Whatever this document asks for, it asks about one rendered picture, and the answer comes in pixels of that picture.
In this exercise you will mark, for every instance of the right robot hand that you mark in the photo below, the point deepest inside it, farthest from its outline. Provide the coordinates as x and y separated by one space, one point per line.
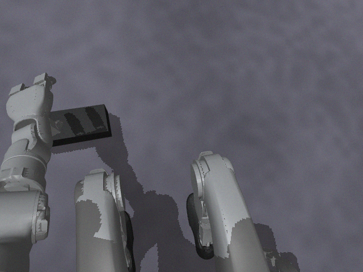
274 259

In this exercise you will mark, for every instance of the right robot foot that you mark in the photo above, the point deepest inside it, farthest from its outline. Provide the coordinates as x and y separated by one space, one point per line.
203 251

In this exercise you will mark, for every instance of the left robot hand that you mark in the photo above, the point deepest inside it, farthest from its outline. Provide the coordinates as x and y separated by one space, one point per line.
34 100

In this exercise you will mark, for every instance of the carton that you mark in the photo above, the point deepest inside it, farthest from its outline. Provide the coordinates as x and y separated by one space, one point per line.
81 124

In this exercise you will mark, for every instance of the left robot foot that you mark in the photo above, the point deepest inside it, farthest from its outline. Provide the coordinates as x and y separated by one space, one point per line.
129 242

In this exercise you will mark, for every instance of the left robot arm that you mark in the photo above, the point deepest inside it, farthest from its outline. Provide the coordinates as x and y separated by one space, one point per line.
24 210

